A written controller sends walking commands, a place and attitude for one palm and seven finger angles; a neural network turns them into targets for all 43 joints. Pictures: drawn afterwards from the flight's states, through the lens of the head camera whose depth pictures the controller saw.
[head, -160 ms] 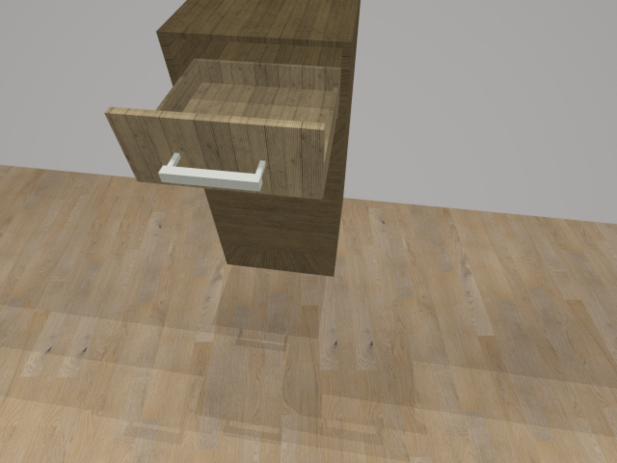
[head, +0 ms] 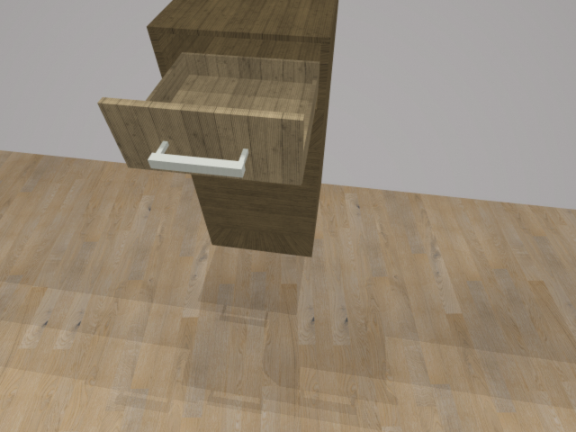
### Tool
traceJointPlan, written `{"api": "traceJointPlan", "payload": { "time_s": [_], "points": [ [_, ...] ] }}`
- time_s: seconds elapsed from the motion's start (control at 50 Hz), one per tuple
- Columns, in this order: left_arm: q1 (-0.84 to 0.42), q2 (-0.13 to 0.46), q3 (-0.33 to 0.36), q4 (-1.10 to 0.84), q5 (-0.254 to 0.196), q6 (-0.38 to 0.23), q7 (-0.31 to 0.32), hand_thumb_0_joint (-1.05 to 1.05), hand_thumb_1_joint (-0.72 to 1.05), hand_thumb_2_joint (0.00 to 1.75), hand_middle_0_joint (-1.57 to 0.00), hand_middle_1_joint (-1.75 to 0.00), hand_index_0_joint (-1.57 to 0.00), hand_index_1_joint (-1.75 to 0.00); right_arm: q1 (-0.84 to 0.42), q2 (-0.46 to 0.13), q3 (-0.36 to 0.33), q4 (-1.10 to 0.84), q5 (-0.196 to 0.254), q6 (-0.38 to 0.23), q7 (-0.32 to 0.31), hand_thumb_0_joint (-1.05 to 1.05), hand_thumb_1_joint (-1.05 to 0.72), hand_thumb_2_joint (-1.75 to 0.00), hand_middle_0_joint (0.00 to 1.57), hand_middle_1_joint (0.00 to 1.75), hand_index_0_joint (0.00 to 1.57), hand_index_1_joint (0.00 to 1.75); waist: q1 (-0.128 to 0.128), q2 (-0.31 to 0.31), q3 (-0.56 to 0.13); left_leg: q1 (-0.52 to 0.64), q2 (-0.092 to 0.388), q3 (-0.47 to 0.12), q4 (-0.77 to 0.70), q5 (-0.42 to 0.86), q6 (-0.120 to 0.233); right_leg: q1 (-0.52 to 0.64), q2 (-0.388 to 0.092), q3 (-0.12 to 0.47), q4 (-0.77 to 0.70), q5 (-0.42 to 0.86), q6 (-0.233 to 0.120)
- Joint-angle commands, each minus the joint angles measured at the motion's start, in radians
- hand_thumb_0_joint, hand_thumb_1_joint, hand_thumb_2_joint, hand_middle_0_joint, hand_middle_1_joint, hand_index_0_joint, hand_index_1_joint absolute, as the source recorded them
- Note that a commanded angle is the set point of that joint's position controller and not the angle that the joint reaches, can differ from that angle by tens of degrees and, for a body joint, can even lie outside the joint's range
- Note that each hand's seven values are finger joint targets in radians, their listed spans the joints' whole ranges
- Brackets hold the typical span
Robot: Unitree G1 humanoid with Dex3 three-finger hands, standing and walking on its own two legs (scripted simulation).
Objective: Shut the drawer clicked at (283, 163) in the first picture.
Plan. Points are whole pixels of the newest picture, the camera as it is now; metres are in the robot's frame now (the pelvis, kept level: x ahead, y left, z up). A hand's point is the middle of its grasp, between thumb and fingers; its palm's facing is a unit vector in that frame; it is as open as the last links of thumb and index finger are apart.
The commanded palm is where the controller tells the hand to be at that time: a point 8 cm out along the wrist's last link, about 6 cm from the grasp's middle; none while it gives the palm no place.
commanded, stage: turn or walk to find it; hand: left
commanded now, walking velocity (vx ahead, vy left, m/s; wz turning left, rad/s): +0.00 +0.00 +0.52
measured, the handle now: (200, 157) +0.58 +0.20 +0.03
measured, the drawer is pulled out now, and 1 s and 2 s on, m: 0.30 0.30 0.30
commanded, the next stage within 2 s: stand and wait in 0.22 s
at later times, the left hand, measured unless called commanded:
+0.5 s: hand out of the picture +0.01 +0.21 -0.17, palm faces +0.19 -0.95 -0.24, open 7.4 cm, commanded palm none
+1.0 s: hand out of the picture +0.01 +0.13 -0.18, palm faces +0.20 -0.96 -0.22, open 7.4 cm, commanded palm none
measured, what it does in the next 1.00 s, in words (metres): steps on the spot: right foot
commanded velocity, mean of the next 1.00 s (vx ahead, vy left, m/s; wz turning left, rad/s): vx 0.00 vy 0.00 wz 0.15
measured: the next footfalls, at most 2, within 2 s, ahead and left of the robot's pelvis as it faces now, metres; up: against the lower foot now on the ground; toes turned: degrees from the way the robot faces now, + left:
right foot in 0.56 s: +0.03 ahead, -0.14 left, +0.00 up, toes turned +9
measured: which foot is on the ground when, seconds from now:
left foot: down 0.00-1.00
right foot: down 0.00-0.28, up 0.30-0.54, down 0.56-1.00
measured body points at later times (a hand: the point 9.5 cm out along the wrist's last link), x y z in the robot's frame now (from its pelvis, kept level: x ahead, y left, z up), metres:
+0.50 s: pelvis -0.01 +0.01 +0.00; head +0.03 +0.01 +0.45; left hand +0.00 +0.26 -0.15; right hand +0.05 -0.21 -0.16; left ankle +0.00 +0.12 -0.74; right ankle -0.03 -0.13 -0.71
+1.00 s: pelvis +0.01 -0.05 +0.00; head +0.03 -0.05 +0.45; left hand +0.00 +0.18 -0.16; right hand +0.06 -0.28 -0.17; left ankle +0.00 +0.12 -0.74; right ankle -0.01 -0.14 -0.74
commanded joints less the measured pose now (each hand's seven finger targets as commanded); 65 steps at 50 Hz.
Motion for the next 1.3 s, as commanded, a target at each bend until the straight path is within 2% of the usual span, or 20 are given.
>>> {"api": "traceJointPlan", "payload": {
  "time_s": [0.0,0.12,0.18,0.22,0.24,0.26,0.28,0.32,0.44,0.5,0.54,0.56,0.58,0.62,0.72,0.94,1.12,1.18,1.22,1.28],
  "points": [
    [0.059,0.137,0.038,-0.045,0.005,-0.002,0.01,0.0,0.9,0.9,-0.2,-0.3,-0.2,-0.3,0.051,-0.09,-0.021,-0.036,0.003,-0.002,-0.007,0.0,-0.9,-0.9,0.2,0.3,0.2,0.3,0.014,-0.012,-0.002,-0.019,0.056,-0.08,0.009,0.123,0.032,-0.039,-0.172,0.089,-0.05,0.204,-0.004],
    [0.015,0.177,0.068,-0.098,0.015,0.014,0.012,0.0,0.9,0.9,-0.2,-0.3,-0.2,-0.3,0.03,-0.086,-0.044,-0.079,0.002,0.021,0.001,0.0,-0.9,-0.9,0.2,0.3,0.2,0.3,0.014,-0.129,-0.008,-0.112,0.004,-0.033,0.287,-0.135,0.014,-0.048,-0.318,0.143,-0.089,0.231,-0.108],
    [-0.03,0.183,0.079,-0.123,0.024,0.015,0.012,0.0,0.9,0.9,-0.2,-0.3,-0.2,-0.3,0.026,-0.088,-0.05,-0.094,0.004,0.024,0.007,0.0,-0.9,-0.9,0.2,0.3,0.2,0.3,0.001,-0.122,0.024,-0.135,0.038,-0.037,0.3,-0.253,0.012,-0.06,-0.37,0.13,-0.058,0.326,-0.142],
    [-0.036,0.172,0.077,-0.128,0.019,0.015,0.006,0.0,0.9,0.9,-0.2,-0.3,-0.2,-0.3,0.076,-0.09,-0.046,-0.081,0.002,0.013,0.009,0.0,-0.9,-0.9,0.2,0.3,0.2,0.3,-0.014,0.005,-0.001,-0.024,0.077,-0.103,0.084,0.047,0.034,-0.111,-0.291,0.047,0.086,0.289,-0.066],
    [-0.01,0.135,0.071,-0.137,0.01,0.019,0.003,0.0,0.9,0.9,-0.2,-0.3,-0.2,-0.3,0.1,-0.132,-0.045,-0.078,-0.01,0.003,0.005,0.0,-0.9,-0.9,0.2,0.3,0.2,0.3,-0.008,0.177,0.009,0.002,0.189,-0.278,-0.007,0.314,0.094,-0.179,-0.17,-0.045,0.222,0.126,0.01],
    [-0.018,0.114,0.06,-0.146,0.002,0.023,0.005,0.0,0.9,0.9,-0.2,-0.3,-0.2,-0.3,0.115,-0.163,-0.046,-0.078,-0.019,0.0,-0.007,0.0,-0.9,-0.9,0.2,0.3,0.2,0.3,-0.007,0.245,0.004,0.022,0.306,-0.424,-0.085,0.468,0.184,-0.236,-0.093,-0.069,0.346,-0.208,0.058],
    [-0.044,0.116,0.055,-0.141,0.008,0.03,0.008,0.0,0.9,0.9,-0.2,-0.3,-0.2,-0.3,0.114,-0.168,-0.044,-0.07,-0.024,0.002,-0.012,0.0,-0.9,-0.9,0.2,0.3,0.2,0.3,-0.021,0.203,-0.001,-0.031,0.313,-0.412,-0.144,0.296,0.219,-0.209,-0.087,0.004,0.472,-0.326,0.047],
    [-0.047,0.124,0.058,-0.134,0.012,0.036,0.0,0.0,0.9,0.9,-0.2,-0.3,-0.2,-0.3,0.059,-0.148,-0.037,-0.093,-0.02,-0.01,-0.017,0.0,-0.9,-0.9,0.2,0.3,0.2,0.3,0.011,0.19,0.014,-0.067,0.275,-0.38,-0.177,0.108,0.193,-0.241,-0.111,0.062,0.537,-0.259,0.046],
    [-0.04,0.113,0.039,-0.12,0.013,0.026,-0.016,0.0,0.9,0.9,-0.2,-0.3,-0.2,-0.3,0.023,-0.183,-0.045,-0.101,-0.014,-0.016,-0.013,0.0,-0.9,-0.9,0.2,0.3,0.2,0.3,0.011,0.099,-0.086,0.059,0.203,-0.242,-0.128,0.216,0.167,-0.182,-0.094,0.004,0.299,-0.201,0.07],
    [0.026,0.126,0.039,-0.089,0.019,0.016,-0.009,0.0,0.9,0.9,-0.2,-0.3,-0.2,-0.3,-0.001,-0.166,-0.046,-0.095,0.0,-0.012,-0.007,0.0,-0.9,-0.9,0.2,0.3,0.2,0.3,0.037,0.024,-0.085,-0.006,0.109,-0.15,-0.035,0.112,0.086,-0.045,-0.089,0.014,-0.006,0.024,0.067],
    [0.004,0.193,0.041,-0.084,0.017,0.005,-0.005,0.0,0.9,0.9,-0.2,-0.3,-0.2,-0.3,-0.009,-0.12,-0.04,-0.104,0.01,-0.005,0.003,0.0,-0.9,-0.9,0.2,0.3,0.2,0.3,0.011,-0.071,-0.039,-0.021,0.025,-0.072,0.01,-0.023,0.014,-0.098,-0.216,0.16,-0.092,0.032,0.013],
    [-0.028,0.207,0.038,-0.088,0.014,0.007,-0.009,0.0,0.9,0.9,-0.2,-0.3,-0.2,-0.3,0.009,-0.111,-0.035,-0.093,0.007,-0.003,0.01,0.0,-0.9,-0.9,0.2,0.3,0.2,0.3,-0.007,-0.039,-0.02,0.032,0.013,-0.068,-0.002,-0.04,0.007,-0.173,-0.23,0.157,-0.102,-0.056,-0.004],
    [-0.03,0.211,0.035,-0.09,0.015,0.014,-0.012,0.0,0.9,0.9,-0.2,-0.3,-0.2,-0.3,0.022,-0.116,-0.036,-0.081,0.002,-0.006,0.016,0.0,-0.9,-0.9,0.2,0.3,0.2,0.3,-0.011,0.068,-0.014,0.071,0.024,-0.088,-0.044,-0.035,0.015,-0.222,-0.202,0.13,-0.071,-0.129,0.013],
    [-0.016,0.195,0.034,-0.075,0.013,-0.001,-0.009,0.0,0.9,0.9,-0.2,-0.3,-0.2,-0.3,-0.006,-0.143,-0.045,-0.08,0.002,-0.009,0.007,0.0,-0.9,-0.9,0.2,0.3,0.2,0.3,0.007,-0.08,-0.061,0.058,0.061,-0.094,-0.005,0.081,0.024,-0.113,-0.146,0.099,-0.045,0.076,0.031],
    [-0.002,0.186,0.033,-0.06,0.007,-0.009,-0.001,0.0,0.9,0.9,-0.2,-0.3,-0.2,-0.3,-0.012,-0.138,-0.036,-0.059,0.004,-0.01,0.004,0.0,-0.9,-0.9,0.2,0.3,0.2,0.3,0.008,-0.077,-0.02,0.065,0.06,-0.061,0.002,0.157,0.01,-0.094,-0.164,0.103,-0.067,0.236,0.023],
    [0.018,0.181,0.045,-0.056,0.003,-0.002,0.005,0.0,0.9,0.9,-0.2,-0.3,-0.2,-0.3,0.007,-0.117,-0.03,-0.042,0.002,0.005,-0.001,0.0,-0.9,-0.9,0.2,0.3,0.2,0.3,0.012,-0.055,-0.004,0.008,0.05,-0.044,0.042,0.116,-0.01,-0.04,-0.178,0.096,-0.087,0.24,0.019],
    [-0.006,0.182,0.062,-0.089,0.015,0.007,0.003,0.0,0.9,0.9,-0.2,-0.3,-0.2,-0.3,0.006,-0.092,-0.04,-0.066,0.003,0.008,0.002,0.0,-0.9,-0.9,0.2,0.3,0.2,0.3,0.017,-0.09,-0.009,-0.058,0.035,-0.042,0.178,-0.014,-0.005,-0.026,-0.266,0.085,-0.023,0.392,-0.066],
    [0.006,0.141,0.056,-0.094,0.006,0.01,0.004,0.0,0.9,0.9,-0.2,-0.3,-0.2,-0.3,0.05,-0.137,-0.039,-0.047,-0.005,-0.006,-0.003,0.0,-0.9,-0.9,0.2,0.3,0.2,0.3,0.013,0.082,-0.024,0.012,0.138,-0.147,0.055,0.371,0.043,-0.061,-0.15,-0.018,0.077,0.218,0.021],
    [0.009,0.128,0.051,-0.078,0.006,0.017,0.004,0.0,0.9,0.9,-0.2,-0.3,-0.2,-0.3,0.018,-0.143,-0.036,-0.048,-0.003,-0.005,-0.008,0.0,-0.9,-0.9,0.2,0.3,0.2,0.3,0.028,0.149,0.021,-0.052,0.151,-0.181,-0.002,0.293,0.066,-0.047,-0.125,-0.022,0.046,0.046,0.042],
    [0.021,0.134,0.047,-0.061,0.008,0.016,-0.003,0.0,0.9,0.9,-0.2,-0.3,-0.2,-0.3,-0.005,-0.131,-0.031,-0.061,-0.002,-0.007,-0.006,0.0,-0.9,-0.9,0.2,0.3,0.2,0.3,0.029,0.096,0.012,-0.069,0.115,-0.169,-0.035,0.154,0.048,-0.019,-0.139,-0.004,-0.003,0.046,0.04]
  ]
}}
